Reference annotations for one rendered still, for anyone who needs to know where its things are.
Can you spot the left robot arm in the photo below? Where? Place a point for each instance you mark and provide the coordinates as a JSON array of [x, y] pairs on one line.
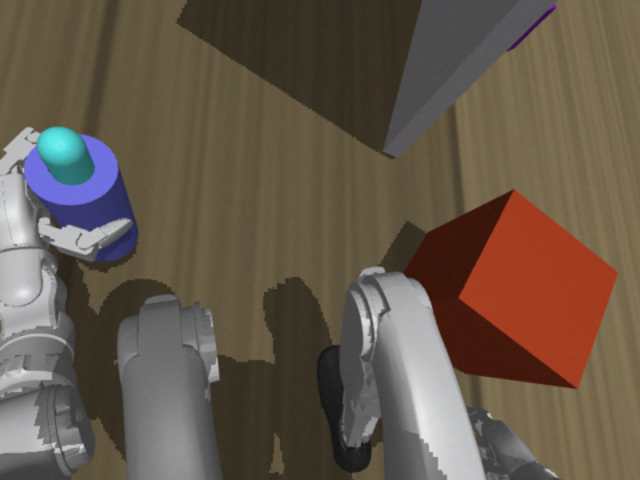
[[45, 433]]

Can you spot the right robot hand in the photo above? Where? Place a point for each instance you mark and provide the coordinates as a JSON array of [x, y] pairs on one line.
[[502, 449]]

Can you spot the right robot arm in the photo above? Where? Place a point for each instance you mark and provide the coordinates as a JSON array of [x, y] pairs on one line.
[[533, 471]]

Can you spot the left robot hand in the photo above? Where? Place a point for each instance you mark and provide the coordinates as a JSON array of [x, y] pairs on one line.
[[25, 221]]

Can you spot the right robot foot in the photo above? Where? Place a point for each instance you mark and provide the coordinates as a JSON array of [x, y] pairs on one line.
[[331, 391]]

